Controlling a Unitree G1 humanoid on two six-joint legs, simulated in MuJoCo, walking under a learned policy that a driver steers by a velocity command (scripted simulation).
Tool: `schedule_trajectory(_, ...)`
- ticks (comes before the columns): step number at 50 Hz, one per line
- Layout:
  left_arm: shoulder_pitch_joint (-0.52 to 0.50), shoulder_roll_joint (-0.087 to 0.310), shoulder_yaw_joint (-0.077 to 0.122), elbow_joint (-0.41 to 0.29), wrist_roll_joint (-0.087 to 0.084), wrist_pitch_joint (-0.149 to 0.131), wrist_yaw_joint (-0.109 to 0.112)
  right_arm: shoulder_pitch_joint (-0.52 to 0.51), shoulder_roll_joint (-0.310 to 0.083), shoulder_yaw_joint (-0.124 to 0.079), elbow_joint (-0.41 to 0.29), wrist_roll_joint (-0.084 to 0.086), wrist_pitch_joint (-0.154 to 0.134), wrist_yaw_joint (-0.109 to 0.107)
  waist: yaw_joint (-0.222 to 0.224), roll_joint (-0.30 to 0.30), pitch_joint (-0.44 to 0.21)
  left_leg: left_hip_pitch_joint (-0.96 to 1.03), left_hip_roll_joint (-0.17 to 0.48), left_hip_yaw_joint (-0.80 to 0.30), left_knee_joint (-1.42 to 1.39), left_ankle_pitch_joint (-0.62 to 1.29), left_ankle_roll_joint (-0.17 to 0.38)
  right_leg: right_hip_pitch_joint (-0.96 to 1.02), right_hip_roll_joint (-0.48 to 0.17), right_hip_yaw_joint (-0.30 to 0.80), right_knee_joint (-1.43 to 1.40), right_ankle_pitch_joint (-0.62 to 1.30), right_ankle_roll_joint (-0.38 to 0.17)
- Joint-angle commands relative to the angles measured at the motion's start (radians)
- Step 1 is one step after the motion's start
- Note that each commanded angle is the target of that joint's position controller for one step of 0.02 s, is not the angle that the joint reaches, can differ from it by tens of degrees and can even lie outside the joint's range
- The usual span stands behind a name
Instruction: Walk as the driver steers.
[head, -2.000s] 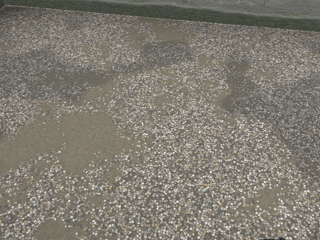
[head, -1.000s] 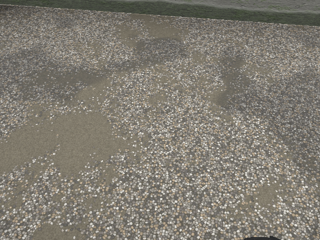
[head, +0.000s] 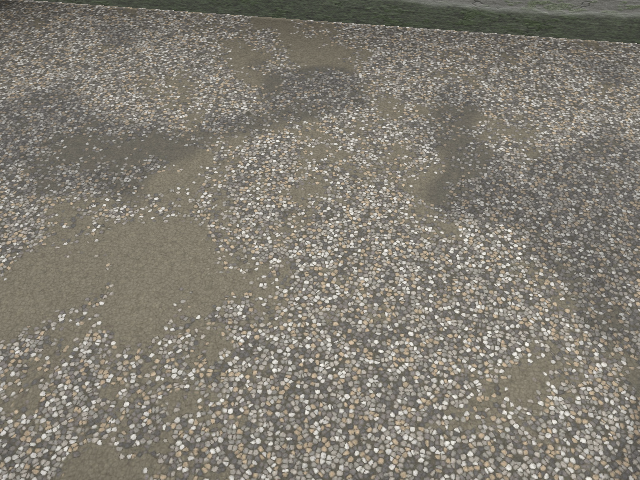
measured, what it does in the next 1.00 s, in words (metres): stands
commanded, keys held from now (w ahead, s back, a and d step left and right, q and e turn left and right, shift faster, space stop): no key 0.14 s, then w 0.86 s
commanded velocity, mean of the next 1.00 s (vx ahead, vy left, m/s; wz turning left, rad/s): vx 0.34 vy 0.00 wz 0.00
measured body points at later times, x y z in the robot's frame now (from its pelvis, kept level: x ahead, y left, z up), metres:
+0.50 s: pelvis +0.00 +0.01 -0.01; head +0.00 +0.01 +0.44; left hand +0.19 +0.21 -0.11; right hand +0.19 -0.19 -0.10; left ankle -0.01 +0.07 -0.74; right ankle -0.04 -0.13 -0.74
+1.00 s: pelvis +0.00 +0.00 -0.02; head -0.01 +0.01 +0.43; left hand +0.19 +0.20 -0.11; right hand +0.18 -0.19 -0.10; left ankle -0.01 +0.07 -0.74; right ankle -0.04 -0.13 -0.74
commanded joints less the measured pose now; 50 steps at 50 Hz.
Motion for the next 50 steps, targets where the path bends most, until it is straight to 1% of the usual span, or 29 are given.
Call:
schedule_trajectory(1,-0.049,0.072,0.023,-0.067,-0.004,-0.015,0.004,-0.053,-0.074,-0.027,-0.071,0.005,-0.015,-0.001,0.006,0.013,-0.090,0.082,0.152,-0.161,-0.074,0.314,0.013,0.001,-0.089,0.085,-0.046,0.193,-0.012)
schedule_trajectory(7,-0.034,0.082,0.027,-0.063,-0.005,-0.014,0.007,-0.046,-0.087,-0.036,-0.064,0.006,-0.005,-0.003,0.002,0.011,-0.091,0.103,0.155,-0.160,-0.068,0.348,0.020,-0.021,-0.090,0.075,-0.043,0.197,-0.012)
schedule_trajectory(8,-0.029,0.069,0.022,-0.058,-0.003,-0.013,0.009,-0.048,-0.072,-0.030,-0.063,0.003,-0.005,-0.002,0.001,0.009,-0.105,0.104,0.153,-0.156,-0.081,0.301,0.017,-0.008,-0.091,0.077,-0.059,0.167,-0.011)
schedule_trajectory(10,-0.054,0.061,0.017,-0.063,-0.002,-0.010,0.012,-0.069,-0.062,-0.025,-0.069,0.001,-0.003,-0.001,-0.004,0.004,-0.077,0.079,0.141,-0.151,-0.093,0.239,0.010,-0.010,-0.084,0.074,-0.060,0.151,-0.010)
schedule_trajectory(13,-0.057,0.070,0.017,-0.072,0.000,-0.008,0.018,-0.077,-0.076,-0.028,-0.076,0.003,-0.003,-0.002,-0.003,0.011,-0.075,0.067,0.124,-0.139,-0.060,0.195,0.018,-0.028,-0.063,0.052,-0.011,0.105,-0.014)
schedule_trajectory(16,-0.053,0.072,0.017,-0.084,0.003,-0.009,0.019,-0.089,-0.078,-0.028,-0.094,0.005,-0.003,-0.002,-0.001,0.020,-0.065,0.047,0.119,-0.134,-0.012,0.179,0.032,-0.066,-0.041,0.031,0.044,0.053,-0.016)
schedule_trajectory(20,-0.062,0.073,0.015,-0.106,0.007,-0.013,0.020,-0.099,-0.079,-0.026,-0.119,0.003,-0.001,-0.005,-0.005,0.019,-0.056,0.010,0.119,-0.130,0.046,0.209,0.036,-0.087,-0.030,0.020,0.104,0.071,-0.016)
schedule_trajectory(28,-0.092,0.073,0.017,-0.139,0.010,-0.015,0.020,-0.119,-0.070,-0.023,-0.158,-0.004,-0.001,-0.011,-0.008,0.011,-0.079,-0.039,0.112,-0.111,0.132,0.259,0.024,-0.081,-0.026,0.021,0.186,0.154,-0.014)
schedule_trajectory(36,-0.122,0.068,0.022,-0.155,0.009,-0.012,0.016,-0.132,-0.064,-0.020,-0.175,-0.005,-0.004,-0.011,-0.008,0.020,-0.098,-0.071,0.118,-0.107,0.160,0.261,0.016,-0.082,-0.019,0.020,0.224,0.148,-0.008)
schedule_trajectory(37,-0.071,0.060,0.022,-0.128,0.005,-0.020,0.018,-0.081,-0.073,-0.022,-0.156,0.010,-0.002,-0.025,0.007,0.025,-0.152,-0.057,0.129,-0.151,0.106,0.074,0.019,-0.041,0.000,0.009,0.212,-0.038,-0.008)
schedule_trajectory(38,-0.094,0.055,0.018,-0.134,0.006,-0.022,0.016,-0.113,-0.080,-0.022,-0.166,0.016,0.003,-0.029,0.012,0.037,-0.070,-0.101,0.134,-0.168,0.080,0.021,0.020,-0.075,0.005,0.004,0.208,-0.047,-0.006)
schedule_trajectory(39,-0.104,0.053,0.017,-0.133,0.008,-0.024,0.014,-0.126,-0.082,-0.022,-0.174,0.017,0.007,-0.030,0.012,0.043,-0.043,-0.121,0.138,-0.178,0.067,-0.010,0.021,-0.083,0.006,0.006,0.207,-0.047,-0.007)
schedule_trajectory(40,-0.157,0.063,0.016,-0.161,0.006,-0.017,0.012,-0.178,-0.070,-0.017,-0.200,0.008,0.005,-0.015,-0.001,0.030,0.007,-0.139,0.123,-0.126,0.129,0.181,0.015,-0.121,-0.013,0.018,0.214,0.118,-0.005)
schedule_trajectory(41,-0.140,0.070,0.020,-0.156,0.009,-0.015,0.012,-0.147,-0.063,-0.017,-0.193,-0.005,0.001,-0.010,-0.009,0.020,-0.051,-0.110,0.116,-0.110,0.150,0.207,0.012,-0.101,-0.020,0.029,0.220,0.148,-0.009)
schedule_trajectory(42,-0.078,0.061,0.020,-0.127,0.006,-0.024,0.015,-0.079,-0.070,-0.019,-0.167,0.004,-0.001,-0.024,0.005,0.021,-0.128,-0.082,0.121,-0.144,0.105,0.032,0.014,-0.049,-0.004,0.018,0.211,-0.023,-0.012)
schedule_trajectory(43,-0.092,0.055,0.016,-0.131,0.006,-0.027,0.015,-0.105,-0.076,-0.020,-0.174,0.010,0.001,-0.028,0.010,0.027,-0.067,-0.109,0.121,-0.154,0.088,-0.006,0.013,-0.075,0.000,0.015,0.203,-0.031,-0.011)
schedule_trajectory(45,-0.105,0.056,0.015,-0.130,0.007,-0.031,0.014,-0.119,-0.079,-0.021,-0.182,0.011,0.004,-0.030,0.008,0.024,-0.036,-0.121,0.123,-0.159,0.082,-0.025,0.014,-0.087,-0.001,0.019,0.200,-0.028,-0.015)
schedule_trajectory(46,-0.154,0.068,0.015,-0.159,0.004,-0.022,0.013,-0.167,-0.069,-0.017,-0.206,0.002,0.003,-0.016,-0.007,0.014,0.010,-0.135,0.110,-0.109,0.144,0.166,0.007,-0.129,-0.021,0.032,0.208,0.156,-0.013)
schedule_trajectory(47,-0.135,0.075,0.019,-0.153,0.007,-0.020,0.013,-0.135,-0.062,-0.017,-0.196,-0.011,-0.002,-0.012,-0.014,0.006,-0.054,-0.101,0.105,-0.096,0.167,0.197,0.006,-0.107,-0.029,0.043,0.215,0.192,-0.017)
schedule_trajectory(48,-0.072,0.065,0.019,-0.124,0.004,-0.029,0.017,-0.067,-0.067,-0.019,-0.170,-0.001,-0.003,-0.026,0.000,0.005,-0.138,-0.068,0.108,-0.125,0.125,0.031,0.007,-0.050,-0.011,0.029,0.208,0.011,-0.019)
schedule_trajectory(49,-0.088,0.057,0.015,-0.130,0.004,-0.031,0.017,-0.095,-0.073,-0.020,-0.175,0.006,-0.001,-0.030,0.005,0.015,-0.072,-0.097,0.110,-0.134,0.110,0.004,0.007,-0.080,-0.005,0.024,0.200,-0.008,-0.018)
schedule_trajectory(50,-0.146,0.067,0.014,-0.159,0.005,-0.023,0.014,-0.159,-0.066,-0.018,-0.201,-0.003,-0.002,-0.017,-0.009,0.013,-0.011,-0.116,0.105,-0.099,0.164,0.184,0.004,-0.128,-0.025,0.038,0.208,0.175,-0.017)
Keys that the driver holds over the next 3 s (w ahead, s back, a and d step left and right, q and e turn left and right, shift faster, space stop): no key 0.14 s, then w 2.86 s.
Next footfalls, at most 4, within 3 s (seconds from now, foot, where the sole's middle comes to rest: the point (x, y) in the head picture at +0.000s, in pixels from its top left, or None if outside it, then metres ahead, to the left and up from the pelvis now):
none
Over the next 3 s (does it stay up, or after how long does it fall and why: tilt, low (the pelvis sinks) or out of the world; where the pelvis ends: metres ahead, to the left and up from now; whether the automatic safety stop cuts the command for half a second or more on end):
stays up -0.01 0.00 -0.03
